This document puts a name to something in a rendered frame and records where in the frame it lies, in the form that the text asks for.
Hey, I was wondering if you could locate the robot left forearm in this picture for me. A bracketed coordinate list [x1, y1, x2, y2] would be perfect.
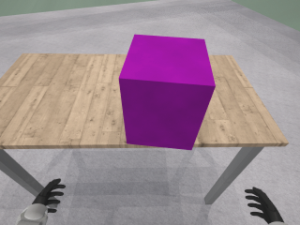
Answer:
[15, 203, 48, 225]

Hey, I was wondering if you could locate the left robot hand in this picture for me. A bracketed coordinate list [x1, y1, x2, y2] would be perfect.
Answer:
[32, 178, 66, 213]

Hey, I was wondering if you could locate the right robot hand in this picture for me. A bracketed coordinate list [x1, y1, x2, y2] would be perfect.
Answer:
[245, 187, 284, 224]

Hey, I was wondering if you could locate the carton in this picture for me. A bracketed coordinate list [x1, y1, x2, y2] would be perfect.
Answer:
[118, 34, 216, 150]

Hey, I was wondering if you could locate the table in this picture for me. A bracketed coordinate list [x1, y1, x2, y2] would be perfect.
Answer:
[0, 53, 289, 208]

